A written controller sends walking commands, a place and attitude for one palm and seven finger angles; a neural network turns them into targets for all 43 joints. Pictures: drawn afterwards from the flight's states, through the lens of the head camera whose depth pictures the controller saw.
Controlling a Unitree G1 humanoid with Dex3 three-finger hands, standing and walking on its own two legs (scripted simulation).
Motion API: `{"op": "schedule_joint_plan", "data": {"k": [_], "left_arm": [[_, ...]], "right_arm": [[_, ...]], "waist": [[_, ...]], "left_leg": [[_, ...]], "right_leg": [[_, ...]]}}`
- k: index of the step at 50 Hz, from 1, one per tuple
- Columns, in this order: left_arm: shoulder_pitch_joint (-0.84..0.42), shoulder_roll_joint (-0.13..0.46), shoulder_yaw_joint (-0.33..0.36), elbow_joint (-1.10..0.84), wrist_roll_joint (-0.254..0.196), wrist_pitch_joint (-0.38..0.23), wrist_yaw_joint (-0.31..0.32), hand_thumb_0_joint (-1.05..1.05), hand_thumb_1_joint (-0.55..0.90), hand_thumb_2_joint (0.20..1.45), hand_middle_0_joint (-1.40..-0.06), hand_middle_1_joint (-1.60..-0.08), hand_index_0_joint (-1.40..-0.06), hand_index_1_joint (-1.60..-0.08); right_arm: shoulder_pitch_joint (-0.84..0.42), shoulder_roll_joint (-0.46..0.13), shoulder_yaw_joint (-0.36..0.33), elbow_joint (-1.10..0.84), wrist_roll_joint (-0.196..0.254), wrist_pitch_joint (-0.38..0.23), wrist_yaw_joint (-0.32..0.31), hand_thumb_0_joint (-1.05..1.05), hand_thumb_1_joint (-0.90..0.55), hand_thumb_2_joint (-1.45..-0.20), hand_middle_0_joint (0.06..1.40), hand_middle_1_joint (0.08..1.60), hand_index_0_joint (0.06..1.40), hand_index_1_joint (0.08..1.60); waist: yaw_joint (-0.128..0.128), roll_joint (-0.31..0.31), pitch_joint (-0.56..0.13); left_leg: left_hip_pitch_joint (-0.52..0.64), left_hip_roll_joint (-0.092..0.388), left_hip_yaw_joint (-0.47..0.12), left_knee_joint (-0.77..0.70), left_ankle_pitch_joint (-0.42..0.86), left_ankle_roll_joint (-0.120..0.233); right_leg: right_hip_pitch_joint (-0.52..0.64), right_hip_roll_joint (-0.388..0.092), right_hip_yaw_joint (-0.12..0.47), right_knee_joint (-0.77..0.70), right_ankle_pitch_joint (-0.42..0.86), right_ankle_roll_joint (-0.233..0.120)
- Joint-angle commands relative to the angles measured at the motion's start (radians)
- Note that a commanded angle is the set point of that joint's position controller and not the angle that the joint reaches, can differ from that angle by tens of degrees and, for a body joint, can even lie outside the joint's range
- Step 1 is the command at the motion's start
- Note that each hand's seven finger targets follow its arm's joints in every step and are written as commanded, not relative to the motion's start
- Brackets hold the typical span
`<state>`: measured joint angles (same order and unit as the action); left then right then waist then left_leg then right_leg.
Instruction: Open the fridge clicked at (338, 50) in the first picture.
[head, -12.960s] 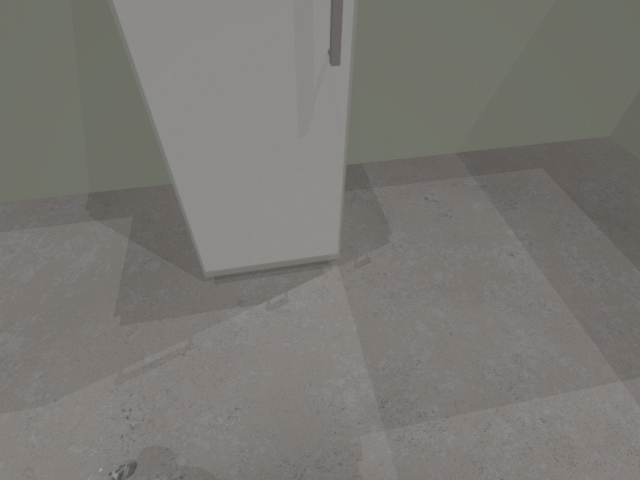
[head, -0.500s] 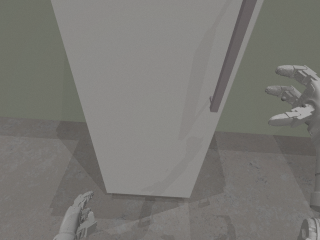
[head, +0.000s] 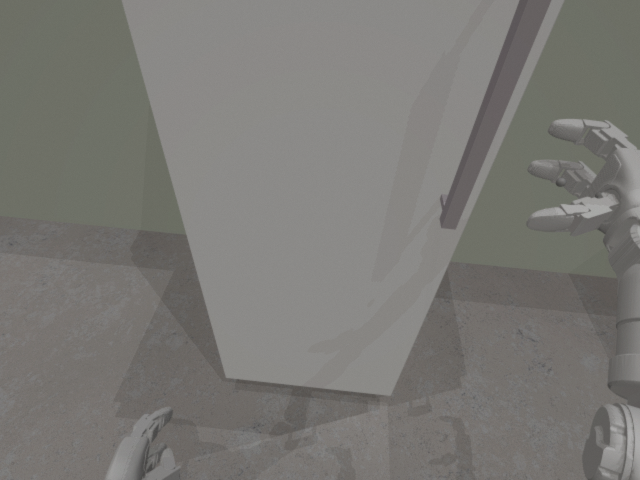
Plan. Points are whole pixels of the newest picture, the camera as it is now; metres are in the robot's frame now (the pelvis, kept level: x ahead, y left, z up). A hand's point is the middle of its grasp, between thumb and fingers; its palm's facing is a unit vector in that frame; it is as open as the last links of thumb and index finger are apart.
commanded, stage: move the hooked fingers beside the handle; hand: right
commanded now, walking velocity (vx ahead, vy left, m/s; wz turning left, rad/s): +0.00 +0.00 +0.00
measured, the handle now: (489, 98) +0.50 -0.16 +0.27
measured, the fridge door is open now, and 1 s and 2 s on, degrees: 0 0 0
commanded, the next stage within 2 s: feel for the door with the fingertips in 1.08 s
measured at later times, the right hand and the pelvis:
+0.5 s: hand (530, 159) +0.44 -0.21 +0.23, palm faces +0.08 +1.00 +0.00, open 14.0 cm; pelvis +0.00 +0.00 +0.00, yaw +1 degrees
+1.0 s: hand (537, 168) +0.42 -0.21 +0.23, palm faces +0.08 +1.00 +0.01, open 14.0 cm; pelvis -0.01 +0.00 +0.00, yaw +0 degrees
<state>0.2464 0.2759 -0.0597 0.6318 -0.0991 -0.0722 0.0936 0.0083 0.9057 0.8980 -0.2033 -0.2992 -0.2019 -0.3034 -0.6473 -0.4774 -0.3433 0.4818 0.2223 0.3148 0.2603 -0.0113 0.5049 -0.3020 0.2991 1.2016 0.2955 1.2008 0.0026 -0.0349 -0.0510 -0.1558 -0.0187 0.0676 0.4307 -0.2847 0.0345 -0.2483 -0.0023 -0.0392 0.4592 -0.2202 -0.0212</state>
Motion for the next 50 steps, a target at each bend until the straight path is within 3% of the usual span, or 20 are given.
{"op": "schedule_joint_plan", "data": {"k": [1, 6, 8, 12, 17, 20, 22, 24, 27, 29, 32, 33, 35, 36, 40, 42, 43, 47, 48, 50], "left_arm": [[-0.095, 0.124, 0.043, -0.141, 0.0, -0.043, 0.011, 0.0, 0.9, 0.9, -0.2, -0.3, -0.2, -0.3], [-0.077, 0.125, 0.049, -0.125, 0.003, -0.041, 0.013, 0.0, 0.9, 0.9, -0.2, -0.3, -0.2, -0.3], [-0.065, 0.129, 0.051, -0.116, 0.006, -0.039, 0.013, 0.0, 0.9, 0.9, -0.2, -0.3, -0.2, -0.3], [-0.046, 0.128, 0.054, -0.105, 0.009, -0.032, 0.013, 0.0, 0.9, 0.9, -0.2, -0.3, -0.2, -0.3], [-0.018, 0.133, 0.06, -0.107, 0.013, -0.02, 0.011, 0.0, 0.9, 0.9, -0.2, -0.3, -0.2, -0.3], [-0.022, 0.127, 0.058, -0.12, 0.014, -0.021, 0.005, 0.0, 0.9, 0.9, -0.2, -0.3, -0.2, -0.3], [-0.018, 0.133, 0.065, -0.13, 0.014, -0.02, 0.002, 0.0, 0.9, 0.9, -0.2, -0.3, -0.2, -0.3], [-0.027, 0.133, 0.065, -0.139, 0.012, -0.019, 0.0, 0.0, 0.9, 0.9, -0.2, -0.3, -0.2, -0.3], [-0.03, 0.132, 0.069, -0.146, 0.006, -0.02, -0.003, 0.0, 0.9, 0.9, -0.2, -0.3, -0.2, -0.3], [-0.036, 0.137, 0.068, -0.141, 0.004, -0.019, 0.0, 0.0, 0.9, 0.9, -0.2, -0.3, -0.2, -0.3], [-0.038, 0.135, 0.068, -0.14, 0.001, -0.023, 0.005, 0.0, 0.9, 0.9, -0.2, -0.3, -0.2, -0.3], [-0.046, 0.135, 0.066, -0.136, 0.003, -0.027, 0.006, 0.0, 0.9, 0.9, -0.2, -0.3, -0.2, -0.3], [-0.043, 0.136, 0.063, -0.123, 0.004, -0.028, 0.01, 0.0, 0.9, 0.9, -0.2, -0.3, -0.2, -0.3], [-0.047, 0.133, 0.06, -0.122, 0.004, -0.03, 0.012, 0.0, 0.9, 0.9, -0.2, -0.3, -0.2, -0.3], [-0.053, 0.13, 0.056, -0.111, 0.005, -0.033, 0.013, 0.0, 0.9, 0.9, -0.2, -0.3, -0.2, -0.3], [-0.043, 0.134, 0.057, -0.107, 0.007, -0.027, 0.014, 0.0, 0.9, 0.9, -0.2, -0.3, -0.2, -0.3], [-0.051, 0.133, 0.054, -0.109, 0.006, -0.024, 0.013, 0.0, 0.9, 0.9, -0.2, -0.3, -0.2, -0.3], [-0.041, 0.129, 0.055, -0.115, 0.007, -0.017, 0.014, 0.0, 0.9, 0.9, -0.2, -0.3, -0.2, -0.3], [-0.044, 0.133, 0.053, -0.112, 0.007, -0.016, 0.015, 0.0, 0.9, 0.9, -0.2, -0.3, -0.2, -0.3], [-0.042, 0.126, 0.05, -0.116, 0.007, -0.018, 0.014, 0.0, 0.9, 0.9, -0.2, -0.3, -0.2, -0.3]], "right_arm": [[-0.513, -0.24, -0.029, -0.195, 0.006, -0.078, -0.014, 0.0, 0.5, -0.3, 0.3, 1.2, 0.3, 1.2], [-0.586, -0.195, 0.014, -0.163, -0.004, -0.097, -0.036, 0.0, 0.5, -0.3, 0.3, 1.2, 0.3, 1.2], [-0.587, -0.228, -0.02, -0.124, -0.005, -0.103, -0.049, 0.0, 0.5, -0.3, 0.3, 1.2, 0.3, 1.2], [-0.625, -0.2, 0.008, -0.053, -0.017, -0.118, -0.069, 0.0, 0.5, -0.3, 0.3, 1.2, 0.3, 1.2], [-0.618, -0.266, -0.045, 0.016, -0.034, -0.15, -0.077, 0.0, 0.5, -0.3, 0.3, 1.2, 0.3, 1.2], [-0.623, -0.238, -0.027, -0.043, -0.041, -0.171, -0.069, 0.0, 0.5, -0.3, 0.3, 1.2, 0.3, 1.2], [-0.542, -0.283, -0.079, -0.044, -0.027, -0.177, -0.058, 0.0, 0.5, -0.3, 0.3, 1.2, 0.3, 1.2], [-0.509, -0.296, -0.097, -0.075, -0.023, -0.168, -0.044, 0.0, 0.5, -0.3, 0.3, 1.2, 0.3, 1.2], [-0.501, -0.247, -0.051, -0.11, -0.016, -0.15, -0.03, 0.0, 0.5, -0.3, 0.3, 1.2, 0.3, 1.2], [-0.507, -0.274, -0.073, -0.131, -0.013, -0.136, -0.029, 0.0, 0.5, -0.3, 0.3, 1.2, 0.3, 1.2], [-0.538, -0.222, -0.023, -0.164, -0.002, -0.132, -0.025, 0.0, 0.5, -0.3, 0.3, 1.2, 0.3, 1.2], [-0.574, -0.222, -0.02, -0.185, -0.002, -0.132, -0.027, 0.0, 0.5, -0.3, 0.3, 1.2, 0.3, 1.2], [-0.582, -0.24, -0.033, -0.154, -0.001, -0.127, -0.033, 0.0, 0.5, -0.3, 0.3, 1.2, 0.3, 1.2], [-0.604, -0.21, -0.004, -0.157, -0.001, -0.128, -0.035, 0.0, 0.5, -0.3, 0.3, 1.2, 0.3, 1.2], [-0.616, -0.188, 0.014, -0.11, -0.002, -0.127, -0.049, 0.0, 0.5, -0.3, 0.3, 1.2, 0.3, 1.2], [-0.58, -0.236, -0.026, -0.055, -0.006, -0.125, -0.058, 0.0, 0.5, -0.3, 0.3, 1.2, 0.3, 1.2], [-0.599, -0.23, -0.017, -0.055, -0.012, -0.124, -0.058, 0.0, 0.5, -0.3, 0.3, 1.2, 0.3, 1.2], [-0.599, -0.227, -0.012, -0.001, -0.016, -0.14, -0.063, 0.0, 0.5, -0.3, 0.3, 1.2, 0.3, 1.2], [-0.632, -0.247, -0.022, -0.003, -0.019, -0.147, -0.064, 0.0, 0.5, -0.3, 0.3, 1.2, 0.3, 1.2], [-0.668, -0.203, 0.018, -0.012, -0.025, -0.16, -0.06, 0.0, 0.5, -0.3, 0.3, 1.2, 0.3, 1.2]], "waist": [[0.009, -0.027, -0.256], [0.024, -0.03, -0.27], [0.018, -0.005, -0.27], [0.029, 0.019, -0.253], [0.015, 0.049, -0.284], [0.011, -0.024, -0.315], [-0.005, 0.037, -0.32], [-0.014, 0.016, -0.324], [0.002, 0.012, -0.282], [0.004, -0.01, -0.278], [0.025, 0.006, -0.264], [0.026, -0.039, -0.27], [0.028, -0.027, -0.255], [0.033, -0.039, -0.258], [0.033, -0.019, -0.248], [0.022, 0.019, -0.247], [0.023, -0.009, -0.249], [0.027, 0.039, -0.24], [0.028, 0.031, -0.243], [0.034, -0.022, -0.258]], "left_leg": [[-0.046, 0.015, -0.048, -0.043, 0.347, -0.005], [-0.067, 0.011, -0.044, -0.044, 0.33, -0.002], [-0.057, 0.011, -0.046, -0.05, 0.334, -0.003], [-0.063, 0.01, -0.043, -0.054, 0.321, -0.004], [-0.007, 0.016, -0.053, -0.044, 0.372, -0.009], [0.001, 0.016, -0.056, -0.032, 0.416, -0.003], [0.03, 0.012, -0.055, -0.033, 0.442, -0.008], [0.048, 0.018, -0.062, -0.022, 0.486, -0.01], [0.004, 0.013, -0.053, -0.032, 0.444, -0.011], [-0.007, 0.012, -0.058, -0.034, 0.433, -0.01], [-0.045, 0.007, -0.048, -0.042, 0.382, -0.01], [-0.056, 0.008, -0.056, -0.044, 0.377, -0.008], [-0.072, 0.006, -0.053, -0.053, 0.326, -0.007], [-0.077, 0.007, -0.053, -0.054, 0.312, -0.006], [-0.085, 0.008, -0.051, -0.057, 0.292, -0.005], [-0.063, 0.01, -0.052, -0.061, 0.298, -0.007], [-0.059, 0.014, -0.056, -0.057, 0.306, -0.007], [-0.06, 0.013, -0.054, -0.062, 0.294, -0.01], [-0.054, 0.016, -0.06, -0.061, 0.298, -0.01], [-0.066, 0.015, -0.058, -0.058, 0.292, -0.005]], "right_leg": [[0.213, 0.005, 0.068, -0.016, 0.25, -0.028], [0.239, -0.001, 0.079, -0.015, 0.256, -0.026], [0.225, 0.0, 0.076, -0.014, 0.251, -0.029], [0.21, -0.003, 0.071, -0.017, 0.243, -0.031], [0.174, -0.001, 0.057, -0.016, 0.257, -0.036], [0.214, -0.001, 0.057, -0.016, 0.308, -0.033], [0.198, -0.004, 0.048, -0.012, 0.321, -0.037], [0.189, 0.0, 0.041, -0.013, 0.332, -0.039], [0.192, -0.003, 0.037, -0.009, 0.309, -0.039], [0.198, -0.001, 0.041, -0.01, 0.297, -0.038], [0.214, -0.005, 0.047, -0.005, 0.273, -0.038], [0.228, -0.002, 0.053, -0.005, 0.271, -0.038], [0.22, -0.002, 0.061, -0.01, 0.231, -0.035], [0.224, -0.001, 0.065, -0.013, 0.223, -0.034], [0.217, -0.001, 0.073, -0.016, 0.204, -0.033], [0.191, 0.001, 0.064, -0.014, 0.203, -0.035], [0.188, 0.003, 0.063, -0.018, 0.202, -0.034], [0.173, -0.001, 0.063, -0.018, 0.192, -0.036], [0.167, 0.001, 0.064, -0.02, 0.184, -0.036], [0.194, 0.0, 0.068, -0.021, 0.192, -0.032]]}}
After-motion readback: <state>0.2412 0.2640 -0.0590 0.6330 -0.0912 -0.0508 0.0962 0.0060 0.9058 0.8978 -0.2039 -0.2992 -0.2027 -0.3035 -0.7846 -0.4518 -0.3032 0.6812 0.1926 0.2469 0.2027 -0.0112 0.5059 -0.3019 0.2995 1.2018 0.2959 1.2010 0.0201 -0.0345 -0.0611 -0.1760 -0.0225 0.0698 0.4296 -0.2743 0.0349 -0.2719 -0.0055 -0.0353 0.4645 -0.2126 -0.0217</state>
